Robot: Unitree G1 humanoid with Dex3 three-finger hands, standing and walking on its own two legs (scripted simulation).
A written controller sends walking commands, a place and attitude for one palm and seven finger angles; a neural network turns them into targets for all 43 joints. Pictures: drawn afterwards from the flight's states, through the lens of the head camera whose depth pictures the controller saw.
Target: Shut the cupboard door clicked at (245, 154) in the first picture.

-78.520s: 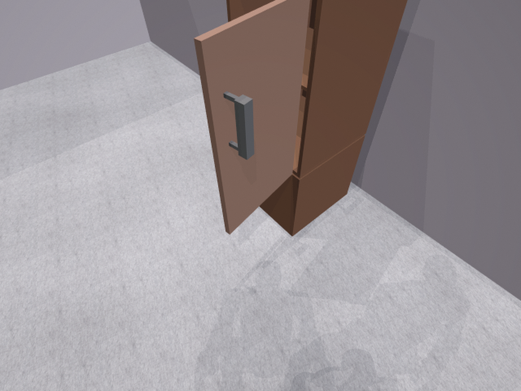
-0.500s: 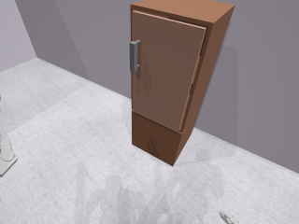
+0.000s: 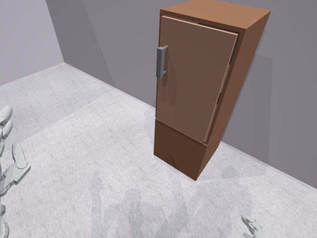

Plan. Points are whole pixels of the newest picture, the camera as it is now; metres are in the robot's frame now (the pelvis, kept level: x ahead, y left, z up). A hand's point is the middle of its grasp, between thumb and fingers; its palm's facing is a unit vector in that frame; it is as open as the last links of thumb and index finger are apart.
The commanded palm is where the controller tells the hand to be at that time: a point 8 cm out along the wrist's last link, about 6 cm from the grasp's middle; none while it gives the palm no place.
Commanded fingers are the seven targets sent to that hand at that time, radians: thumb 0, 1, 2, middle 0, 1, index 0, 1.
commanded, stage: let the arm hang, fingers relaxed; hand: left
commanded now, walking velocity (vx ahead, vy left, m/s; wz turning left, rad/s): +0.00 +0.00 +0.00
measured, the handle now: (162, 61) +0.88 +0.04 +0.07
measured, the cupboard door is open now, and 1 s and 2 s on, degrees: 0 0 0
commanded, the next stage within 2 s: look to check the result in 1.08 s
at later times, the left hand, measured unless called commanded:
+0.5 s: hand out of the picture -0.02 +0.19 -0.17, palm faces +0.02 -0.98 -0.21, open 7.2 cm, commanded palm none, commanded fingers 0.00 0.90 0.90 -0.20 -0.30 -0.20 -0.30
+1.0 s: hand out of the picture +0.05 +0.16 -0.16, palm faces -0.02 -0.98 -0.18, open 7.4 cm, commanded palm none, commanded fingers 0.00 0.90 0.90 -0.20 -0.30 -0.20 -0.30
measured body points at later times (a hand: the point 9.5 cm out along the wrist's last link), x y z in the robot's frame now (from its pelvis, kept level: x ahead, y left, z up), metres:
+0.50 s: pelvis +0.01 -0.01 +0.01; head +0.03 +0.01 +0.46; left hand -0.02 +0.25 -0.15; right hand -0.01 -0.26 -0.14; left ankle +0.08 +0.10 -0.73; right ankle +0.00 -0.14 -0.73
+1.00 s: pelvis +0.03 -0.02 +0.01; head +0.02 -0.01 +0.46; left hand +0.06 +0.21 -0.15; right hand +0.04 -0.26 -0.14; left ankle +0.08 +0.10 -0.73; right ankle +0.00 -0.14 -0.73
